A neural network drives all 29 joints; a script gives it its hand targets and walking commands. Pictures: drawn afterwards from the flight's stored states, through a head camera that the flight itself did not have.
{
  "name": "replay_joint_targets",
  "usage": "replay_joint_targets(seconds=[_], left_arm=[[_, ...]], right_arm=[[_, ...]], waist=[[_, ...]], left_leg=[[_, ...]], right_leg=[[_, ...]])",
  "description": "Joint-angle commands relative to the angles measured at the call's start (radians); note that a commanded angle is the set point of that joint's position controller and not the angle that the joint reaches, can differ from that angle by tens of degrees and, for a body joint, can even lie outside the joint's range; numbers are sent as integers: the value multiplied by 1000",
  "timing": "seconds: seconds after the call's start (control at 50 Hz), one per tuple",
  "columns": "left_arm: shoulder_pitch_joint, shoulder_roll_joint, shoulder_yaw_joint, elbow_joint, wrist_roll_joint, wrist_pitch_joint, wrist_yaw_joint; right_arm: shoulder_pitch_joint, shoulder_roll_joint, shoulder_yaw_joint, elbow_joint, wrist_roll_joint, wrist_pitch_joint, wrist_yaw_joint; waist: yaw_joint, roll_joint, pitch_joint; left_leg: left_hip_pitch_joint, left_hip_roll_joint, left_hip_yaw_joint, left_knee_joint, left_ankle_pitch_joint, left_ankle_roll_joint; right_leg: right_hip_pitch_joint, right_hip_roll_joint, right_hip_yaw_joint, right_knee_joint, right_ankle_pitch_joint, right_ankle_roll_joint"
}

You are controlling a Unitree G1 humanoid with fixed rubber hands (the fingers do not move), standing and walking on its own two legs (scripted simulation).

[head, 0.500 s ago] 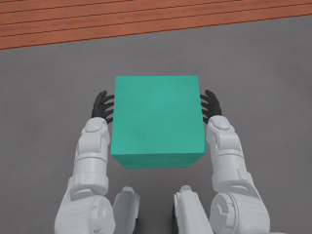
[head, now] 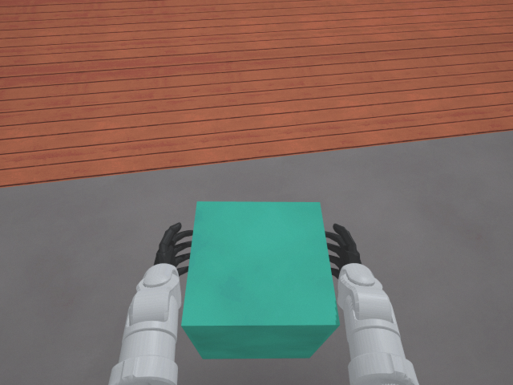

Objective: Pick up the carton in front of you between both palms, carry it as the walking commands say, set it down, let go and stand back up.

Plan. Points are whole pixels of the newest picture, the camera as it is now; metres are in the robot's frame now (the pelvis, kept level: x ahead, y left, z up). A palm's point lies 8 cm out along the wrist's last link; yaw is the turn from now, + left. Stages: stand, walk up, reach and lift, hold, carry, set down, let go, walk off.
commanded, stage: reach and lift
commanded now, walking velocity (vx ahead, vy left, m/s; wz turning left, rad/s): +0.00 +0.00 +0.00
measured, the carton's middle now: (257, 285) +0.32 +0.00 -0.07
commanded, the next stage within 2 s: hold in 1.18 s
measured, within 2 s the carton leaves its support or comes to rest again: neither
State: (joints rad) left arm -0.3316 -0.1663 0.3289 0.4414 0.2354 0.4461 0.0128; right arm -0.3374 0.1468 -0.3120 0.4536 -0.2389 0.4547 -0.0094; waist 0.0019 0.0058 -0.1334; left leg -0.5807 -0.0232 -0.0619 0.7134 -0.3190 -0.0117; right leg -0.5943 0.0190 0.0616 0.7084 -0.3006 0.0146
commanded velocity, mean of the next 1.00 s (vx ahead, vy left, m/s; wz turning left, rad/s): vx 0.00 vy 0.00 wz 0.00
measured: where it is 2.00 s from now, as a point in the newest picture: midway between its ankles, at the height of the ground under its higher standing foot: outside the picture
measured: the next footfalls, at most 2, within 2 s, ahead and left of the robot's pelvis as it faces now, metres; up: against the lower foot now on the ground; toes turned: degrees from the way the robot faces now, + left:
none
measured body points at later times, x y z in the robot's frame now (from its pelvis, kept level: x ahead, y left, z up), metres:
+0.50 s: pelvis -0.01 +0.00 +0.02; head -0.02 +0.00 +0.47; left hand +0.31 +0.15 +0.04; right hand +0.31 -0.15 +0.04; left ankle +0.02 +0.13 -0.71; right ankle +0.03 -0.13 -0.71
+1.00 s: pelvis +0.01 +0.00 +0.03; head -0.01 +0.00 +0.48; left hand +0.31 +0.15 +0.05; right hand +0.31 -0.15 +0.05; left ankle +0.02 +0.13 -0.71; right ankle +0.03 -0.13 -0.71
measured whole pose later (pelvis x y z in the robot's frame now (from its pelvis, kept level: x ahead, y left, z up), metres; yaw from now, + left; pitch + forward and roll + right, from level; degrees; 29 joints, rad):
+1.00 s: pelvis +0.01 +0.00 +0.03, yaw +0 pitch -5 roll +0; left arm -0.26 -0.15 0.23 0.28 0.28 0.66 -0.02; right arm -0.26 0.15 -0.23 0.28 -0.28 0.67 0.01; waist 0.00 0.00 0.03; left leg -0.08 -0.01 -0.07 0.37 -0.21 -0.01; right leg -0.09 0.01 0.06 0.37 -0.19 0.01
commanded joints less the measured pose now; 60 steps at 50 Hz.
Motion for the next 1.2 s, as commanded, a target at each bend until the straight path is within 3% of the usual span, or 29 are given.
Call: replay_joint_targets(seconds=[0.0,0.1,0.2,0.3,0.46,0.86,1.18], left_arm=[[-454,-994,-626,15,-170,28,-244],[-395,-989,-644,-35,-187,90,-249],[-394,-954,-575,-14,-151,138,-258],[-492,-963,-526,3,-129,135,-269],[-550,-969,-550,-21,-139,133,-274],[-373,-919,-598,-156,-167,176,-258],[-362,-913,-637,-234,-194,215,-250]], right_arm=[[-463,998,617,-13,177,14,245],[-423,972,643,-80,195,80,247],[-403,950,559,-55,155,131,256],[-509,956,519,-34,140,128,274],[-565,968,546,-60,148,126,274],[-384,938,596,-192,182,170,249],[-373,918,632,-273,205,208,245]], waist=[[0,1,-351],[-4,0,-225],[-12,-2,-61],[-2,5,-34],[-3,-3,-104],[1,-6,-116],[-2,-1,-97]], left_leg=[[285,-84,-18,-156,333,6],[388,-75,-23,-261,317,3],[396,-68,-16,-329,174,10],[388,-62,-9,-335,75,20],[431,-63,-5,-330,106,18],[533,-76,-9,-373,341,3],[559,-75,-16,-389,344,1]], right_leg=[[344,90,12,-142,321,-8],[444,80,8,-253,301,-10],[453,73,4,-318,167,-22],[453,68,-3,-320,73,-28],[497,71,-4,-318,100,-21],[600,78,10,-363,340,-4],[615,82,10,-378,327,-5]])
